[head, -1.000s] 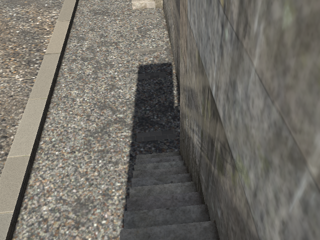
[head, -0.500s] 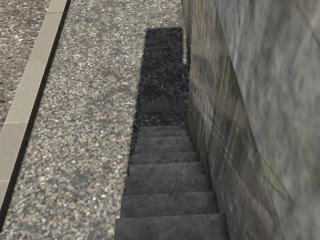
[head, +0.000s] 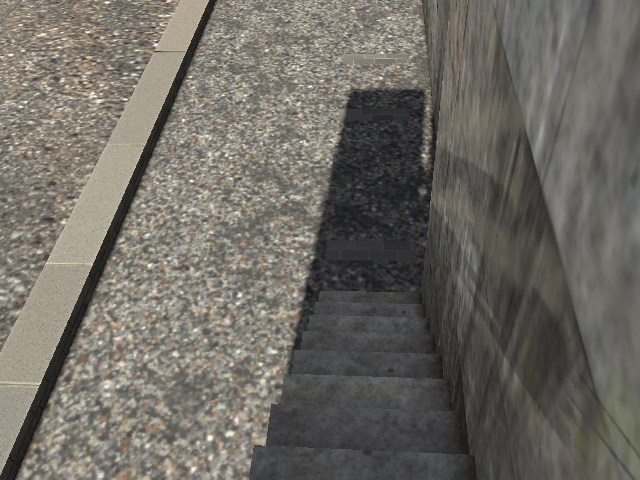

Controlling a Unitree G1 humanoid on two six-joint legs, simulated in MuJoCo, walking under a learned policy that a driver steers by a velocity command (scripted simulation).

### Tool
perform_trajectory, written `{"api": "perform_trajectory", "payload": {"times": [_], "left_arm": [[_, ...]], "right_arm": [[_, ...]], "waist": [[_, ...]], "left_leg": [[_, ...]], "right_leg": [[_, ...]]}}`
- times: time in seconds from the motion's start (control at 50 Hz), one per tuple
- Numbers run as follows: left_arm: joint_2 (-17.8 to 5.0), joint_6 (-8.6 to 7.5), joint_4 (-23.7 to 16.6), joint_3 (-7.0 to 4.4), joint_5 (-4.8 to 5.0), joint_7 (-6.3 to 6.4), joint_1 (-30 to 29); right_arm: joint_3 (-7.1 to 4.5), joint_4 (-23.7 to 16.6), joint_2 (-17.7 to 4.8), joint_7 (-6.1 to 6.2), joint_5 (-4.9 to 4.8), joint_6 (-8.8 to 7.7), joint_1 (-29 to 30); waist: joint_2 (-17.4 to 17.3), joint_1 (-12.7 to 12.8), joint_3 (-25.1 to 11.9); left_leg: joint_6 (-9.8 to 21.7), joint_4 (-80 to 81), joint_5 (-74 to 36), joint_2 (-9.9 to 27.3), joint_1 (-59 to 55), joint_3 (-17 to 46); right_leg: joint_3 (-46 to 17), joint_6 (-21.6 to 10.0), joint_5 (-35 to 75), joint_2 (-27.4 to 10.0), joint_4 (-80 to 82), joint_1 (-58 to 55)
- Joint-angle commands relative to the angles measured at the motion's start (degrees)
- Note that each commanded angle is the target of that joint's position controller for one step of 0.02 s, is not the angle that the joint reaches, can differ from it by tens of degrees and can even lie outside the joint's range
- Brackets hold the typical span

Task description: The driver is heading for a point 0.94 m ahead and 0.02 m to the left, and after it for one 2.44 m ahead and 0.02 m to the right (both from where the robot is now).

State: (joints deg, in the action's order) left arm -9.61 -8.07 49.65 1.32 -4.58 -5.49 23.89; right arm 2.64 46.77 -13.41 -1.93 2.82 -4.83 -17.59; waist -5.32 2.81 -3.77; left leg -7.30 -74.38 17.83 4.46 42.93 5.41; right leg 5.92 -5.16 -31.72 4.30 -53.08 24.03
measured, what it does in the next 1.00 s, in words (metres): goes down: left foot 0.20 m lower, then right foot 0.19 m lower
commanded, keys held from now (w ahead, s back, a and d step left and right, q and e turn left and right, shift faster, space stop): w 1.00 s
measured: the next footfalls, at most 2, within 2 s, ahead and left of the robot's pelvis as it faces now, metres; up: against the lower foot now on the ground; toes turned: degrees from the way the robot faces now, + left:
left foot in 0.32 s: +0.26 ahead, +0.20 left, -0.20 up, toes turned +3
right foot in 0.92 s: +0.49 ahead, -0.06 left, -0.39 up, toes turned +0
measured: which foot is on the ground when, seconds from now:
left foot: up 0.00-0.30, down 0.32-0.92, up 0.94-1.00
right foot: down 0.00-0.32, up 0.34-0.90, down 0.92-1.00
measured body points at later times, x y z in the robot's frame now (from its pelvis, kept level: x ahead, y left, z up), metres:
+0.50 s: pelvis +0.22 +0.11 -0.17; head +0.22 +0.12 +0.28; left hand +0.21 +0.40 -0.31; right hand +0.19 -0.14 -0.31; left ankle +0.22 +0.20 -0.88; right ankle +0.21 -0.04 -0.66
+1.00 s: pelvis +0.43 +0.02 -0.35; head +0.40 +0.01 +0.10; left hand +0.50 +0.28 -0.47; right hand +0.39 -0.24 -0.50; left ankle +0.32 +0.18 -0.79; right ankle +0.45 -0.06 -1.08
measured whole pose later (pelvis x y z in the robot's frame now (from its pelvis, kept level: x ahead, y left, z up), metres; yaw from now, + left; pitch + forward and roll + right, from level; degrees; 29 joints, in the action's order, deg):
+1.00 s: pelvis +0.43 +0.02 -0.35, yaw -1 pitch -1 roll +1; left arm -14.2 -4.5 53.8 -3.0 -7.5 -8.8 17.9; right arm -0.8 61.0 -16.5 -2.9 3.2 -5.5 -25.9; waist -1.6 -0.5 -4.0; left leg 2.0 -115.1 40.7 1.3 33.1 5.7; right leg 0.3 -5.0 -17.7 3.4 -36.4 18.4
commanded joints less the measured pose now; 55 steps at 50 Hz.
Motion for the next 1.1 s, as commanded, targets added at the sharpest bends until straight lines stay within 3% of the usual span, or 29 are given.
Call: {"api": "perform_trajectory", "payload": {"times": [0.02,0.12,0.14,0.16,0.2,0.24,0.28,0.32,0.34,0.36,0.38,0.42,0.46,0.52,0.56,0.64,0.66,0.72,0.82,0.84,0.86,0.88,0.9,0.92,0.96,0.98,1.0,1.04,1.1], "left_arm": [[-10.27,-0.42,2.49,-4.10,-2.37,2.05,10.86],[-7.60,1.09,-1.46,-4.14,-2.09,2.61,7.83],[2.17,0.33,0.81,-1.50,-1.53,4.34,14.40],[3.51,0.60,1.99,-0.86,-0.10,4.63,18.00],[-2.19,1.19,-1.20,-1.90,0.61,4.55,11.00],[-11.58,1.96,-3.66,-3.97,-2.31,1.80,5.11],[-11.50,3.04,-4.83,-3.47,-2.51,0.32,2.15],[-10.63,4.81,0.00,-2.27,-3.81,-2.80,4.36],[-12.99,6.74,5.08,-7.26,9.80,5.78,15.13],[-8.77,5.41,0.88,-5.73,11.12,7.41,17.35],[-9.31,4.76,1.76,-5.55,10.07,7.71,18.87],[-7.78,6.40,3.63,-5.81,8.13,10.28,7.93],[-6.89,7.29,6.33,-6.41,6.98,9.54,5.72],[-2.52,9.32,2.13,-5.10,5.15,8.16,-4.57],[-4.50,10.40,6.00,-6.51,4.21,9.06,-0.10],[-5.98,10.22,2.15,-6.39,4.14,7.82,-12.47],[-1.19,10.23,1.66,-5.07,3.14,7.99,-13.08],[-3.85,8.76,0.00,-4.84,3.88,6.70,-22.92],[-7.77,7.79,3.23,-6.00,5.50,6.63,-17.28],[-4.34,6.47,0.26,-1.57,-9.52,-1.48,-7.66],[-6.18,6.74,1.05,-4.06,-7.23,-2.51,-6.50],[-8.48,6.20,-0.18,-4.17,-5.65,-2.65,-9.92],[-8.41,5.61,3.54,-4.31,-3.79,-3.05,-0.14],[-13.59,4.67,5.81,-6.70,-4.38,-2.79,8.21],[-20.29,4.11,6.43,-7.89,-3.57,-4.24,17.45],[-18.51,2.96,6.37,-7.01,-1.87,-4.85,17.45],[-9.51,2.22,7.52,-4.68,-1.97,-3.79,9.02],[4.17,0.20,5.66,-0.11,-3.58,-3.04,-1.32],[-1.47,-1.33,3.82,-1.06,0.06,-0.25,-1.93]], "right_arm": [[0.25,-9.23,-3.77,3.67,-0.68,-2.81,14.37],[0.64,-4.62,-3.03,2.43,2.14,-3.98,15.09],[0.64,-1.11,-5.12,2.55,3.58,-2.86,12.35],[0.14,0.52,-3.93,2.12,4.49,-2.51,13.06],[1.04,1.67,-2.89,0.65,1.18,-1.91,11.40],[-0.65,1.86,-2.77,-0.73,-1.15,0.15,8.12],[-2.28,2.01,-7.18,-0.32,-0.81,1.22,7.69],[-5.86,14.22,-13.59,-0.03,0.43,0.06,-21.90],[-4.38,6.62,-4.30,-1.49,-2.78,1.43,-14.42],[-4.70,7.07,-9.27,-1.96,-1.50,1.72,-16.30],[-6.72,7.70,-11.18,-1.88,-3.58,2.94,-18.16],[-7.71,7.77,-10.38,-1.60,-0.29,3.38,-14.69],[-5.29,9.55,-4.00,-1.67,2.20,1.22,-15.18],[-3.51,10.18,-2.45,0.29,-0.49,-0.19,-11.37],[-4.73,10.77,-7.69,0.21,0.14,-0.67,-10.97],[-3.71,11.93,-5.18,0.79,-2.21,-2.26,-12.10],[-3.39,11.94,-4.32,1.29,-2.78,-0.71,-6.94],[-3.26,12.11,-3.22,2.26,-1.51,-0.12,-10.83],[-4.88,13.73,-3.89,2.75,1.31,1.00,-12.10],[-2.24,12.33,-7.66,0.97,5.67,-1.02,-7.84],[-5.28,12.97,-11.32,1.75,1.58,-0.74,-10.10],[-5.09,13.50,-12.15,1.82,1.35,-0.96,-14.05],[-4.07,15.25,-11.01,0.58,3.41,-0.10,-14.30],[-4.96,18.18,-11.46,-1.82,3.46,-0.27,-19.11],[-5.35,12.61,-7.06,-2.49,-0.68,-1.89,-19.71],[-4.02,4.02,-6.52,-1.80,-0.77,-3.20,-3.97],[-2.17,1.51,-3.79,0.75,-1.30,-4.04,9.65],[-1.23,3.63,-3.26,3.82,-0.42,-3.30,3.76],[-2.10,10.67,-4.36,1.76,3.16,-1.96,-5.48]], "waist": [[10.44,5.99,3.58],[11.87,4.72,4.06],[7.78,7.35,7.13],[9.11,7.84,5.65],[4.65,5.62,5.97],[8.79,0.64,8.07],[6.97,-1.35,9.92],[4.82,-10.57,3.86],[-0.44,-9.09,-0.69],[-16.87,-3.05,-8.41],[-18.19,-3.50,-14.20],[-8.44,-5.86,-7.01],[1.22,-3.77,3.22],[2.99,-0.82,10.94],[-1.20,1.53,8.20],[0.14,-1.79,12.65],[-4.58,-0.76,10.63],[-0.33,-6.49,13.93],[1.00,-8.23,14.09],[2.77,0.03,23.08],[9.59,-1.21,14.71],[10.33,-4.34,13.79],[8.19,-0.20,10.17],[18.32,2.61,4.02],[26.72,-0.07,-13.37],[22.90,5.32,-8.39],[8.17,4.29,7.60],[-0.08,-5.16,10.62],[7.13,-6.59,9.05]], "left_leg": [[0.61,0.14,12.99,1.25,19.32,4.05],[4.94,4.70,7.42,0.85,14.11,-3.17],[6.09,22.36,-27.25,6.09,24.29,4.41],[6.95,27.62,-28.80,4.55,21.26,-0.50],[7.95,45.17,-43.43,2.63,-4.90,-4.78],[4.81,30.65,-40.34,-3.47,-36.29,-12.65],[5.70,47.22,-30.10,-0.18,-35.17,-9.03],[8.86,53.94,-52.65,5.62,-55.68,-5.33],[6.07,58.55,-41.73,6.46,-59.79,2.36],[5.19,26.81,-98.31,13.68,-76.82,2.31],[7.73,26.74,-93.99,16.91,-77.24,6.20],[19.38,41.54,-41.70,17.57,-54.85,13.38],[17.92,40.76,-31.84,16.94,-37.18,12.28],[13.66,46.28,-18.56,14.81,-19.04,11.72],[15.54,46.66,-26.91,13.11,-16.38,11.02],[13.72,46.44,-0.49,8.68,-20.47,8.87],[15.95,45.91,5.96,7.34,-20.04,5.98],[17.51,42.95,10.77,5.26,-19.67,4.52],[16.76,29.55,7.31,4.41,-25.04,2.15],[17.37,15.00,24.12,11.07,-3.76,8.18],[15.39,12.71,28.71,9.19,-20.57,2.82],[16.97,9.32,26.57,6.21,-21.44,5.20],[15.72,-2.07,24.04,6.16,-16.63,7.79],[13.78,-24.26,16.07,-2.07,-12.80,1.39],[9.82,-58.46,24.77,-8.14,17.47,-4.29],[8.27,-51.98,22.36,-7.84,35.57,-4.19],[9.64,-46.62,10.62,0.09,43.68,-1.23],[9.60,-18.23,-14.74,7.85,32.01,8.10],[7.86,-3.14,-23.96,3.02,-1.80,-4.68]], "right_leg": [[-33.69,-10.13,16.22,-22.08,21.57,-19.93],[-28.85,-13.45,17.54,-16.92,18.40,-15.22],[-24.86,-9.74,6.14,-13.74,6.29,-21.64],[-21.36,-8.76,5.09,-11.99,1.51,-19.04],[-12.37,-3.46,0.69,-7.64,0.69,2.44],[-7.84,-2.38,-18.21,-7.44,3.29,29.61],[-11.34,-2.16,-15.68,-8.92,-5.71,20.11],[-14.62,2.38,3.46,-9.23,-32.50,14.20],[-4.22,-1.07,-16.02,-0.42,-54.12,24.03],[-5.56,2.24,-23.81,-3.20,-71.09,39.93],[-6.29,1.63,-13.61,-6.51,-72.83,43.26],[-8.23,1.90,0.65,-6.97,-69.35,40.82],[-16.23,2.75,14.83,-6.09,-54.29,37.77],[-15.63,7.03,31.47,-2.50,-30.38,31.98],[-16.89,6.71,37.89,-0.54,-27.47,22.71],[-17.49,4.52,59.99,-1.63,-5.43,24.51],[-15.21,5.09,61.77,-3.06,-0.59,19.96],[-9.88,5.33,62.41,-3.77,9.93,13.17],[-9.43,4.85,62.46,-9.10,22.40,2.48],[-11.75,2.47,56.87,-12.10,12.95,-6.48],[-7.53,2.75,38.52,-9.56,29.75,-2.13],[-5.70,3.74,35.30,-7.16,32.08,-6.19],[-8.83,2.04,45.06,-10.09,35.34,-20.20],[-5.66,-1.18,35.71,-5.08,34.71,-27.75],[-21.13,-8.49,72.31,-14.98,11.74,-49.56],[-46.66,-19.60,28.10,-22.65,24.90,-49.47],[-42.32,-14.20,0.81,-23.60,30.90,-35.48],[-38.93,-14.35,7.56,-21.66,27.33,-7.19],[-17.74,-11.73,13.54,-7.20,22.93,27.82]]}}
Keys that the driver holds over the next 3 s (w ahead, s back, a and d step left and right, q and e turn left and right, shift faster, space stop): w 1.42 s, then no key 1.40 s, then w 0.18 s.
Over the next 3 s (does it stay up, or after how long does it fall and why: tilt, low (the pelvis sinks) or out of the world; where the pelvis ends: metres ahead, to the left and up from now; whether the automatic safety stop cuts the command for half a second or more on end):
stays up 1.00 0.03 -0.74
